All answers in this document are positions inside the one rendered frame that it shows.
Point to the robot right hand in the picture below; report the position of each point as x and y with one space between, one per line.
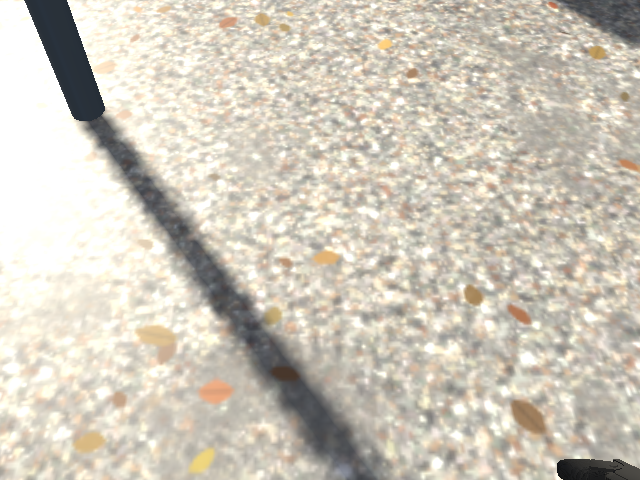
586 469

